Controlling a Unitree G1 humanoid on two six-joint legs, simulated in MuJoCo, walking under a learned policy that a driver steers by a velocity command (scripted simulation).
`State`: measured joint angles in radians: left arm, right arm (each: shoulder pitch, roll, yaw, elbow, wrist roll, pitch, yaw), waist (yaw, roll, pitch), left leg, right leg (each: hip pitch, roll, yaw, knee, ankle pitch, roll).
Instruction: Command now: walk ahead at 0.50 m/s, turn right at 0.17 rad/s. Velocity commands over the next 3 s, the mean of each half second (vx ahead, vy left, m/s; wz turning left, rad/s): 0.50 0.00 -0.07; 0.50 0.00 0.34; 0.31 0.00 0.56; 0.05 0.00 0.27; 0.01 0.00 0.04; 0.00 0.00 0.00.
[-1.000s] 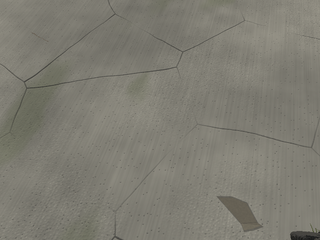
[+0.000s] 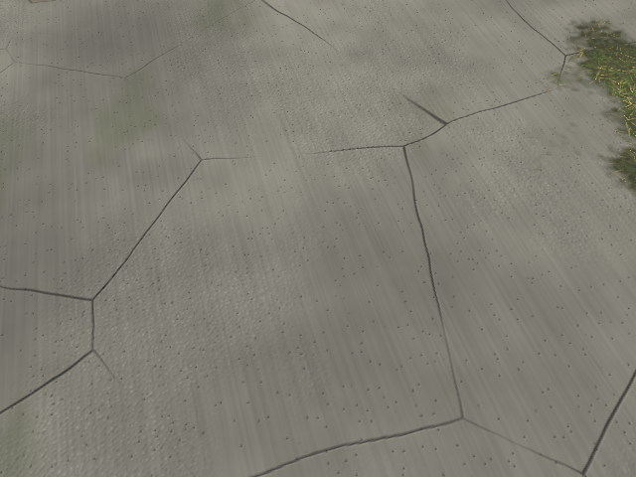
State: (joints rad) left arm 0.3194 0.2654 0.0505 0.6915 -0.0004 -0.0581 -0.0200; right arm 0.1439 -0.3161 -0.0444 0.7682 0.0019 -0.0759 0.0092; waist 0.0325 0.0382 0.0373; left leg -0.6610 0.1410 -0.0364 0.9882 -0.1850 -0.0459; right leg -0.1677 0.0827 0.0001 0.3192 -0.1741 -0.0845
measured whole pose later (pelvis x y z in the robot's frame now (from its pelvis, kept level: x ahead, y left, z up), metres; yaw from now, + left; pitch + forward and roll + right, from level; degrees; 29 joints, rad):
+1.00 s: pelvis +0.55 +0.03 +0.00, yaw +12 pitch +1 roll -2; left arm 0.25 0.26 0.06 0.78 0.01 -0.10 -0.01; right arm 0.26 -0.32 -0.07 0.78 0.03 -0.02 0.00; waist 0.02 0.05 0.03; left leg -0.59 0.09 -0.05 1.12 -0.30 0.00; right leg -0.19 0.01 -0.11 0.35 -0.18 -0.03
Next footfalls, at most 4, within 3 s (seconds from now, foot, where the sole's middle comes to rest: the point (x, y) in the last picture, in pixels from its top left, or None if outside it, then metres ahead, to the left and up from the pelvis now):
0.26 left None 0.33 0.16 -0.78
0.78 right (385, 409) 0.62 -0.07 -0.78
1.28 left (243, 333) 0.80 0.26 -0.78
1.78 right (326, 289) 0.93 0.07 -0.78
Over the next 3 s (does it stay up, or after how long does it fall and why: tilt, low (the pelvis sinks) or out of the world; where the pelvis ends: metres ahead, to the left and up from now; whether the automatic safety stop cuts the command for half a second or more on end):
stays up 0.84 0.13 -0.01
